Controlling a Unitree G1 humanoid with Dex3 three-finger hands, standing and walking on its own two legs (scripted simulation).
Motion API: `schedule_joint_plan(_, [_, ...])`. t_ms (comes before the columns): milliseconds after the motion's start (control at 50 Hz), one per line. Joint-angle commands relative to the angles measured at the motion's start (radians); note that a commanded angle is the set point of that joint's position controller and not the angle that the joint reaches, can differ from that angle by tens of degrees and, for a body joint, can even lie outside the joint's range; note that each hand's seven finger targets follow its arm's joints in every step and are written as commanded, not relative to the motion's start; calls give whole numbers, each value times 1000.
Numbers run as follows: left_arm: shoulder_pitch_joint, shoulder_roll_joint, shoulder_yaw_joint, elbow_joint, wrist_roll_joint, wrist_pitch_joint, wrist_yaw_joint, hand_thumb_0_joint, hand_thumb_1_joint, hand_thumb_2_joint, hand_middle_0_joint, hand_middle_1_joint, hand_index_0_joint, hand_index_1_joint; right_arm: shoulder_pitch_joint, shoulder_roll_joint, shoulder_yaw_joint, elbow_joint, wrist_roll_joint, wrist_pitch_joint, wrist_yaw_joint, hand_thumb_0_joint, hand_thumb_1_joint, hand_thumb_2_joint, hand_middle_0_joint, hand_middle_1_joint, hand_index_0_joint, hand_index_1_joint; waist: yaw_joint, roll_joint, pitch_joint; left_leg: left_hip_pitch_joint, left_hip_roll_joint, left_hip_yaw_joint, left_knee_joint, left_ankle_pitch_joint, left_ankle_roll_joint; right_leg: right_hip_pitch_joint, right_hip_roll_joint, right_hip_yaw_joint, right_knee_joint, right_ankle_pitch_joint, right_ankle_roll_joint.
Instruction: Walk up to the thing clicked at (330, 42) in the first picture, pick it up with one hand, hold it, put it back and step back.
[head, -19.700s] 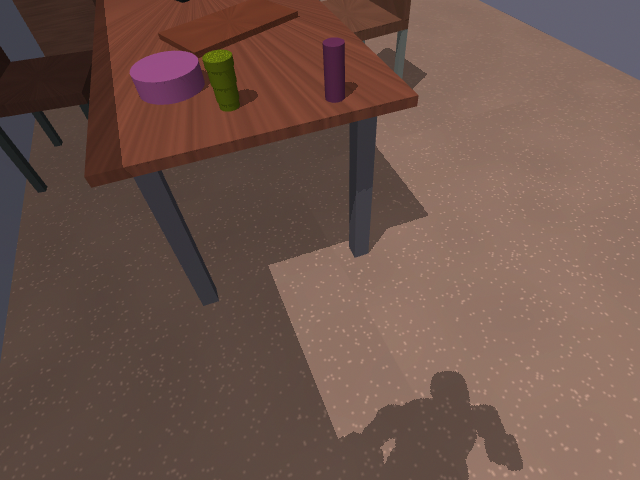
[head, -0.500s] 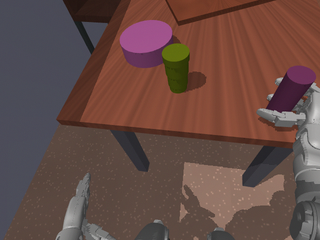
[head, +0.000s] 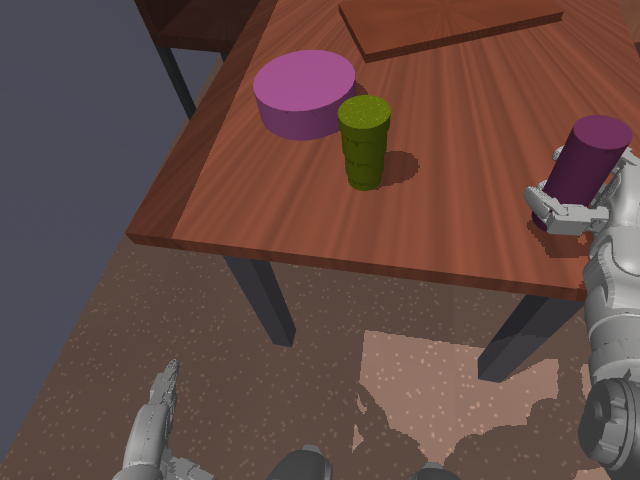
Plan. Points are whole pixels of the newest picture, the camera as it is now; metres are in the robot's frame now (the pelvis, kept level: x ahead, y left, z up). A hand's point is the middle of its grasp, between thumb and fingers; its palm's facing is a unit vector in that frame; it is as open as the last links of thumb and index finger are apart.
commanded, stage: settle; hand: right
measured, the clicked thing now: (574, 180) +0.45 -0.22 +0.11
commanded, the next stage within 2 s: lift in 0.58 s
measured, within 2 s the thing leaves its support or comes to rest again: neither
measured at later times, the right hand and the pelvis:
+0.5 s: hand (578, 165) +0.46 -0.22 +0.12, palm faces +0.22 +0.97 -0.01, open 8.1 cm; pelvis +0.01 +0.00 +0.02, yaw +0 degrees
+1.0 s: hand (591, 145) +0.45 -0.21 +0.17, palm faces +0.22 +0.98 +0.00, open 8.1 cm; pelvis +0.02 +0.00 +0.03, yaw +0 degrees
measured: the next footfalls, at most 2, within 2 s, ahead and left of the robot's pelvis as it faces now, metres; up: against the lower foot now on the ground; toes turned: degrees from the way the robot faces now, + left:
none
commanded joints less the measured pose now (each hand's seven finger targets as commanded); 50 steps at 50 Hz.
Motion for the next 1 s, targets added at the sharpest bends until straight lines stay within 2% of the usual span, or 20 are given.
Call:
schedule_joint_plan(0, [-1, 156, 93, -159, -9, -69, 25, 0, -536, 50, -59, -61, -62, -58, -471, -206, 17, -291, 32, -66, 0, 0, -299, -1249, 1302, 1376, 1336, 1377, 4, -85, -369, 207, -6, 5, -125, 211, 13, 229, 20, 0, -150, 219, -18])
schedule_joint_plan(60, [-57, 195, 120, -197, -19, -80, 43, 0, -551, 59, -57, -57, -55, -58, -523, -270, -17, -362, 47, -54, 1, 0, -373, -1249, 1338, 1383, 1366, 1383, 5, -60, -501, 272, -1, 2, -127, 295, 5, 285, 19, -1, -139, 296, -23])
schedule_joint_plan(120, [-34, 165, 90, -152, -25, -76, 47, 0, -555, 65, -55, -56, -52, -59, -464, -216, 9, -287, 54, -22, 2, 0, -332, -1234, 1356, 1385, 1386, 1386, 2, -29, -405, 257, -3, 12, -145, 271, 6, 267, 18, 8, -167, 283, -22])
schedule_joint_plan(160, [-45, 142, 73, -120, -23, -79, 50, 0, -555, 65, -53, -54, -50, -58, -545, -251, 1, -342, 50, -31, -4, 0, -353, -1248, 1360, 1396, 1389, 1396, -4, -74, -423, 258, 3, 5, -146, 288, 8, 284, 18, 1, -168, 303, -19])
schedule_joint_plan(180, [-12, 146, 73, -71, -22, -76, 50, 0, -557, 65, -53, -54, -49, -58, -504, -277, -22, -287, 48, -21, -8, 0, -358, -1248, 1361, 1397, 1390, 1397, -22, -73, -346, 238, 2, 10, -158, 258, 10, 255, 20, 1, -179, 278, -19])
schedule_joint_plan(220, [-6, 110, 54, -15, -23, -75, 43, 0, -553, 60, -54, -56, -52, -58, -462, -242, -6, -237, 47, -15, -3, 0, -351, -1278, 1348, 1412, 1381, 1413, -19, -70, -292, 240, 6, 1, -166, 255, 9, 222, 24, -5, -184, 262, -22])
schedule_joint_plan(260, [-84, 103, 35, -76, -22, -81, 40, 0, -547, 55, -54, -55, -53, -56, -514, -266, -2, -321, 40, -23, 2, 0, -361, -1293, 1343, 1420, 1375, 1421, -30, -88, -361, 297, 13, -12, -165, 288, 6, 230, 27, -14, -181, 286, -23])
schedule_joint_plan(280, [-57, 154, 75, -86, -22, -80, 47, 0, -547, 56, -53, -55, -53, -56, -493, -286, -21, -287, 37, -14, 1, 0, -370, -1307, 1339, 1427, 1372, 1428, -17, -67, -399, 298, 5, -4, -158, 321, 8, 279, 23, -8, -182, 327, -19])
schedule_joint_plan(380, [-41, 117, 45, -74, -25, -78, 44, 0, -562, 64, -54, -55, -49, -60, -538, -263, 5, -369, 49, -8, 3, 0, -415, -1350, 1347, 1456, 1381, 1457, -22, -106, -448, 328, 4, 7, -158, 400, 13, 343, 24, -8, -188, 425, -10])
schedule_joint_plan(400, [-50, 174, 87, -92, -27, -81, 52, 0, -561, 63, -54, -54, -49, -59, -506, -283, -19, -331, 54, 4, 2, 0, -429, -1345, 1348, 1451, 1381, 1452, -15, -81, -439, 321, 0, 15, -164, 384, 14, 347, 20, 0, -196, 424, -10])
schedule_joint_plan(420, [-30, 135, 53, -56, -25, -76, 45, 0, -572, 70, -54, -52, -45, -62, -517, -265, -2, -370, 55, 0, 1, 0, -424, -1356, 1359, 1465, 1393, 1466, -27, -109, -426, 321, -1, 18, -159, 392, 18, 347, 18, 2, -202, 454, -4])
schedule_joint_plan(460, [-29, 163, 85, -48, -27, -75, 51, 0, -570, 70, -53, -52, -45, -60, -516, -273, -10, -349, 55, 4, -4, 0, -431, -1357, 1349, 1459, 1382, 1460, -18, -97, -419, 301, -2, 20, -170, 372, 17, 371, 14, 7, -209, 450, -5])
schedule_joint_plan(620, [-39, 131, 60, -12, -31, -75, 50, 0, -567, 66, -51, -52, -45, -59, -459, -215, 21, -272, 56, 33, 6, 0, -444, -1392, 1340, 1480, 1376, 1481, -19, -73, -366, 310, 1, 17, -195, 379, 15, 367, 15, 0, -230, 442, -7])
schedule_joint_plan(680, [-52, 129, 59, -4, -32, -74, 46, 0, -555, 54, -55, -61, -56, -61, -497, -260, 2, -335, 57, 39, 9, 0, -388, -1391, 1361, 1498, 1398, 1498, -38, -117, -375, 296, -3, 21, -197, 380, 16, 411, 8, 5, -233, 517, 1])
schedule_joint_plan(720, [-38, 102, 37, 26, -28, -74, 40, 0, -548, 49, -52, -61, -55, -59, -502, -215, 25, -352, 63, 43, 8, 0, -366, -1350, 1331, 1458, 1364, 1458, -36, -125, -360, 299, -2, 21, -204, 371, 18, 398, 11, 2, -237, 494, 1])
schedule_joint_plan(780, [-86, 108, 34, -34, -33, -79, 41, 0, -551, 51, -53, -61, -54, -60, -543, -245, 16, -447, 65, 36, -1, 0, -377, -1335, 1325, 1443, 1356, 1443, -48, -103, -430, 359, -2, 23, -207, 377, 18, 416, 13, 2, -253, 473, -2])
schedule_joint_plan(800, [-112, 150, 69, -78, -34, -83, 48, 0, -547, 49, -51, -61, -54, -58, -517, -257, 10, -460, 64, 39, -4, 0, -392, -1342, 1339, 1454, 1370, 1454, -53, -95, -473, 372, -4, 27, -205, 394, 17, 459, 9, 7, -250, 517, 1])
schedule_joint_plan(860, [-44, 183, 105, -41, -35, -77, 58, 0, -549, 52, -51, -61, -53, -60, -476, -230, 23, -499, 74, 59, -19, 0, -395, -1335, 1336, 1447, 1366, 1447, -46, -86, -460, 375, -5, 30, -217, 407, 17, 496, 11, 5, -260, 532, 0])
schedule_joint_plan(900, [-68, 98, 37, -29, -40, -77, 53, 0, -547, 50, -51, -61, -53, -59, -503, -179, 62, -567, 83, 72, -29, 0, -429, -1318, 1337, 1431, 1362, 1431, -65, -118, -395, 381, 1, 29, -237, 370, 18, 464, 15, -3, -282, 474, 0])
schedule_joint_plan(980, [-81, 124, 68, 25, -45, -67, 60, 0, -538, 46, -48, -60, -52, -56, -403, -176, 52, -548, 81, 123, -39, 0, -376, -1318, 1331, 1438, 1360, 1438, -75, -78, -323, 399, 6, 27, -254, 353, 16, 426, 16, -8, -315, 407, -7])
